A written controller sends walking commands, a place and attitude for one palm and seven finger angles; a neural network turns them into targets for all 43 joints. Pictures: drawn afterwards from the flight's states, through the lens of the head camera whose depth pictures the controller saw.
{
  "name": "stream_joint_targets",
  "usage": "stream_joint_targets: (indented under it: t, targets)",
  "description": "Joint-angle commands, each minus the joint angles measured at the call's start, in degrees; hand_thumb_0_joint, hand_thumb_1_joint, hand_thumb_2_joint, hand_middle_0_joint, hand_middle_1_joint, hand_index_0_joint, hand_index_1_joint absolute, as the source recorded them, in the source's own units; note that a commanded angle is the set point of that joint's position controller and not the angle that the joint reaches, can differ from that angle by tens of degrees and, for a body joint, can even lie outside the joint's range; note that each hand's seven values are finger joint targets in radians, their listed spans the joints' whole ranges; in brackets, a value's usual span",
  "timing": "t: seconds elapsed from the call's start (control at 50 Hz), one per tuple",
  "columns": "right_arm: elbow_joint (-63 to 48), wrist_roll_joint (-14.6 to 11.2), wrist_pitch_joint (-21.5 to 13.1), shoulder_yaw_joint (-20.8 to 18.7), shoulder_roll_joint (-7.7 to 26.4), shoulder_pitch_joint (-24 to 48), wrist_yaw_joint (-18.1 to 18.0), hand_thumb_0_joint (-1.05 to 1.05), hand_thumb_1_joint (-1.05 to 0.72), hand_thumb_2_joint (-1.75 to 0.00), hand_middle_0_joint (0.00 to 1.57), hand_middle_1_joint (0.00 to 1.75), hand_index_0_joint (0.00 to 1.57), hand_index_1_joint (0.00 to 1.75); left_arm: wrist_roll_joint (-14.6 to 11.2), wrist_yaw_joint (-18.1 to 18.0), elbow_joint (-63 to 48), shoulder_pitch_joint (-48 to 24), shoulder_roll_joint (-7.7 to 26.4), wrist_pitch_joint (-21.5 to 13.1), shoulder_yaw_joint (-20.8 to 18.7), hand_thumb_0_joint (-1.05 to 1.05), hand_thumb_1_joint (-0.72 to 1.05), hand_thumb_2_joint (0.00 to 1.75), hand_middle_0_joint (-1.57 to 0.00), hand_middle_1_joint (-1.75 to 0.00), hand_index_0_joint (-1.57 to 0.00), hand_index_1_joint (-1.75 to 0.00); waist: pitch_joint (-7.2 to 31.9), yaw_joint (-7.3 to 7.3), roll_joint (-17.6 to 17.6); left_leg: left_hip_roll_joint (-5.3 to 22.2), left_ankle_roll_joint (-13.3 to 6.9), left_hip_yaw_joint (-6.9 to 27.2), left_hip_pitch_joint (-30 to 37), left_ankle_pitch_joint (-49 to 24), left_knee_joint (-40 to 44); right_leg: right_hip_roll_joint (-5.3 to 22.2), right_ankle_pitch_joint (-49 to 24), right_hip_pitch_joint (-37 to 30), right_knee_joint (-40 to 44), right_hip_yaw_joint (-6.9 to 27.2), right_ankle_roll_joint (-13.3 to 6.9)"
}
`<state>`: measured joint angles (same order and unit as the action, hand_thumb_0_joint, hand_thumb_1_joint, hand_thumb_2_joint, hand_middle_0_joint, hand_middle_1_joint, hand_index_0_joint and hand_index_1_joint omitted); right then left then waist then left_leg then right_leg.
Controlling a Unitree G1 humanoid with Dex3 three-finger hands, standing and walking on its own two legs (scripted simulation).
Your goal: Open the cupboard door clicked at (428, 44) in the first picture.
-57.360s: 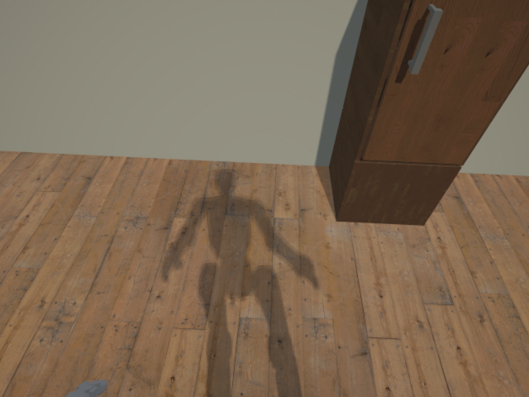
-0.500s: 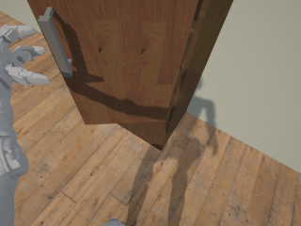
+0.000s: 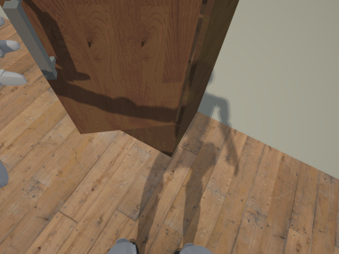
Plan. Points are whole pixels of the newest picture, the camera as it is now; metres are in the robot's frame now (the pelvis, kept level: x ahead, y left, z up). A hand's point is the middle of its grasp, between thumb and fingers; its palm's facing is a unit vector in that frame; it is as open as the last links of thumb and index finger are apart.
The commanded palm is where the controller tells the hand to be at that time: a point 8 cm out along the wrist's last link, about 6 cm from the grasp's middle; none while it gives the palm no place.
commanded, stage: slide the fingers in behind the handle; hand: left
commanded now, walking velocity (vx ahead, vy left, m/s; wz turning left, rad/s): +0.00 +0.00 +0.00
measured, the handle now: (36, 39) +0.55 +0.23 +0.15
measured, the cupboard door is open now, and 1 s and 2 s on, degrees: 38 37 37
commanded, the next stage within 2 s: close the thumb around the handle in 1.64 s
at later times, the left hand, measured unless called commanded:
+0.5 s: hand (9, 55) +0.51 +0.27 +0.15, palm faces +0.08 -1.00 +0.01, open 14.0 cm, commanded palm +0.48 +0.31 +0.15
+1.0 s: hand (35, 53) +0.51 +0.22 +0.15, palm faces +0.06 -1.00 +0.04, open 14.0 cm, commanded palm +0.49 +0.27 +0.15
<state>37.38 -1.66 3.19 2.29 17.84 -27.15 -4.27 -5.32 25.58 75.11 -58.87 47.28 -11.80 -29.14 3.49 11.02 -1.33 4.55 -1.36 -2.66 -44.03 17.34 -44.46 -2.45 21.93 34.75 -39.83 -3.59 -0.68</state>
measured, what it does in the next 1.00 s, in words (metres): stands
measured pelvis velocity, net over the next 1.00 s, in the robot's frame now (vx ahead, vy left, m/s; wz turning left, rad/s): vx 0.00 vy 0.00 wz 0.02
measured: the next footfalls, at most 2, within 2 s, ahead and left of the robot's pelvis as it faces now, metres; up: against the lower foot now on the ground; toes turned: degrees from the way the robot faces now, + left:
none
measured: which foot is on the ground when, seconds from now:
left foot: down 0.00-1.00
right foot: down 0.00-1.00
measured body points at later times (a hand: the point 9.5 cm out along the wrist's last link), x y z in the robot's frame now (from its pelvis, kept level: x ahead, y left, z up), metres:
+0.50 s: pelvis +0.02 +0.01 +0.00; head +0.10 +0.03 +0.44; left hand +0.50 +0.32 +0.15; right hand +0.04 -0.26 -0.10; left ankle +0.03 +0.10 -0.71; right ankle -0.04 -0.12 -0.71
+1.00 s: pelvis +0.00 +0.00 +0.00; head +0.09 +0.01 +0.44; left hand +0.50 +0.28 +0.15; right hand -0.01 -0.28 -0.11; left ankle +0.03 +0.10 -0.71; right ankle -0.04 -0.12 -0.71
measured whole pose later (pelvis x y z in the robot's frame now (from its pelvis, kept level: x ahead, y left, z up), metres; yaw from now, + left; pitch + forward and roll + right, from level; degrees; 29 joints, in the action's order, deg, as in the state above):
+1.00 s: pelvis +0.00 +0.00 +0.00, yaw +1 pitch +15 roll -3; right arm 38.3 -1.2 1.7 1.5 16.8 -24.9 -2.2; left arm -7.2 17.3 70.3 -57.5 35.2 -11.9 -23.8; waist 4.3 9.5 -1.7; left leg 4.0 -1.0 -2.1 -41.3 17.9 -44.6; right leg -2.1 23.1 32.0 -40.5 -4.0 -1.0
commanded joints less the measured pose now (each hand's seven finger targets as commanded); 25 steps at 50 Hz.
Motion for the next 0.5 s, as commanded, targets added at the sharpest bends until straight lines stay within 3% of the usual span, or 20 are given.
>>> stream_joint_targets:
  t: [0.0,0.04,0.06,0.1,0.12,0.14,0.18,0.24,0.26,0.28,0.3,0.34,0.38,0.48]
  targets:
    - [-3.2,0.1,-0.7,-4.2,10.9,-7.6,-0.8,0.00,-0.90,-0.90,0.20,0.30,0.20,0.30,-1.7,0.1,-15.8,-24.9,18.3,-5.1,-2.5,0.00,-0.50,0.30,-0.30,-1.20,-0.30,-1.20,27.1,-1.40,-10.3,-2.1,-1.4,5.4,30.4,-19.4,1.6,-1.6,-18.3,1.1,4.7,1.8,0.5]
    - [-2.9,0.1,-0.6,-4.2,10.9,-7.6,-0.5,0.00,-0.90,-0.90,0.20,0.30,0.20,0.30,-1.7,0.2,-14.6,-23.9,17.9,-4.3,-2.5,0.00,-0.50,0.30,-0.30,-1.20,-0.30,-1.20,25.9,-1.61,-11.4,-2.1,-1.4,5.3,30.7,-19.9,1.4,-1.7,-18.3,2.1,4.8,1.5,0.5]
    - [-3.0,0.1,-0.5,-4.2,11.0,-7.6,-0.4,0.00,-0.90,-0.90,0.20,0.30,0.20,0.30,-1.6,0.2,-13.8,-22.9,17.3,-3.6,-2.1,0.00,-0.50,0.30,-0.30,-1.20,-0.30,-1.20,25.0,-1.59,-10.2,-2.1,-1.4,5.5,30.2,-19.6,1.6,-1.7,-17.9,2.4,4.8,1.3,0.4]
    - [-3.4,0.0,-0.5,-4.3,10.7,-7.1,-0.3,0.00,-0.90,-0.90,0.20,0.30,0.20,0.30,-1.5,0.2,-14.9,-23.0,13.7,-2.6,0.8,0.00,-0.50,0.30,-0.30,-1.20,-0.30,-1.20,23.4,-1.27,-11.3,-1.9,-1.3,5.6,30.7,-19.0,2.1,-1.6,-16.7,3.8,5.1,0.9,0.4]
    - [-3.4,0.2,-0.7,-4.3,10.5,-7.3,-0.2,0.00,-0.90,-0.90,0.20,0.30,0.20,0.30,-1.7,0.0,-16.5,-23.6,11.9,-2.6,1.8,0.00,-0.50,0.30,-0.30,-1.20,-0.30,-1.20,24.4,-1.36,-12.6,-2.0,-1.2,5.9,32.8,-21.1,1.8,-1.8,-17.2,4.2,4.8,0.6,0.0]
    - [-3.3,0.3,-0.8,-4.6,10.5,-7.3,0.0,0.00,-0.90,-0.90,0.20,0.30,0.20,0.30,-1.7,-0.4,-18.1,-23.8,12.1,-2.7,1.3,0.00,-0.50,0.30,-0.30,-1.20,-0.30,-1.20,26.0,-1.55,-13.3,-1.6,-1.0,6.2,34.9,-22.7,1.6,-1.8,-17.6,4.9,4.8,0.5,0.1]
    - [-3.7,0.5,-0.6,-4.7,10.5,-7.4,0.2,0.00,-0.90,-0.90,0.20,0.30,0.20,0.30,-2.4,-1.0,-19.4,-20.9,12.6,-2.7,-0.4,0.00,-0.50,0.30,-0.30,-1.20,-0.30,-1.20,27.7,-2.47,-11.1,-1.6,-0.9,6.4,35.4,-25.9,1.4,-2.0,-20.2,2.8,4.4,0.4,0.0]
    - [-3.4,0.4,-0.7,-4.7,10.2,-6.5,0.5,0.00,-0.90,-0.90,0.20,0.30,0.20,0.30,-3.3,-1.9,-19.1,-22.7,9.0,-2.7,1.4,0.00,-0.50,0.30,-0.30,-1.20,-0.30,-1.20,24.2,-1.36,-8.9,-1.5,-1.0,6.4,34.3,-25.4,1.6,-2.0,-20.3,3.5,4.4,0.1,0.2]
    - [-3.4,0.4,-0.8,-4.8,10.1,-6.4,0.7,0.00,-0.90,-0.90,0.20,0.30,0.20,0.30,-3.5,-2.3,-19.6,-23.1,7.4,-2.5,2.2,0.00,-0.50,0.30,-0.30,-1.20,-0.30,-1.20,24.5,-1.21,-8.9,-1.6,-1.0,6.3,34.6,-24.7,1.7,-2.0,-20.1,3.5,4.5,0.1,0.2]
    - [-3.5,0.4,-0.9,-4.9,10.2,-6.4,0.7,0.00,-0.90,-0.90,0.20,0.30,0.20,0.30,-3.3,-2.8,-19.5,-21.8,9.0,-2.4,0.6,0.00,-0.50,0.30,-0.30,-1.20,-0.30,-1.20,24.5,-1.93,-9.1,-1.5,-0.9,6.4,34.4,-24.8,1.7,-1.9,-19.9,3.2,4.3,0.2,0.1]
    - [-3.7,0.4,-0.9,-4.7,10.1,-6.0,0.8,0.00,-0.90,-0.90,0.20,0.30,0.20,0.30,-3.1,-3.1,-20.0,-22.1,7.8,-2.4,1.8,0.00,-0.50,0.30,-0.30,-1.20,-0.30,-1.20,24.4,-1.84,-9.6,-1.7,-0.9,6.2,34.2,-24.7,1.8,-1.8,-20.1,3.1,4.3,0.3,0.1]
    - [-3.7,0.5,-1.0,-4.8,10.0,-5.9,0.9,0.00,-0.90,-0.90,0.20,0.30,0.20,0.30,-2.4,-4.1,-21.3,-23.0,8.7,-2.7,0.9,0.00,-0.50,0.30,-0.30,-1.20,-0.30,-1.20,26.3,-2.07,-9.8,-1.7,-0.9,6.3,35.2,-27.0,1.4,-1.7,-21.7,2.3,3.7,0.4,0.1]
    - [-3.8,0.5,-0.9,-4.7,9.8,-5.5,1.1,0.00,-0.90,-0.90,0.20,0.30,0.20,0.30,-2.2,-4.6,-20.6,-22.8,7.0,-2.6,2.3,0.00,-0.50,0.30,-0.30,-1.20,-0.30,-1.20,24.5,-1.66,-8.8,-1.7,-0.8,6.3,34.3,-25.8,1.5,-1.6,-21.1,2.6,3.8,0.3,0.2]
    - [-3.7,0.5,-1.3,-4.8,9.4,-4.7,1.3,0.00,-0.90,-0.90,0.20,0.30,0.20,0.30,-3.0,-4.9,-21.9,-22.6,3.4,-3.1,3.9,0.00,-0.50,0.30,-0.30,-1.20,-0.30,-1.20,25.9,-1.80,-9.6,-1.7,-0.7,6.5,36.1,-26.3,1.2,-1.7,-21.3,2.4,3.7,0.3,0.0]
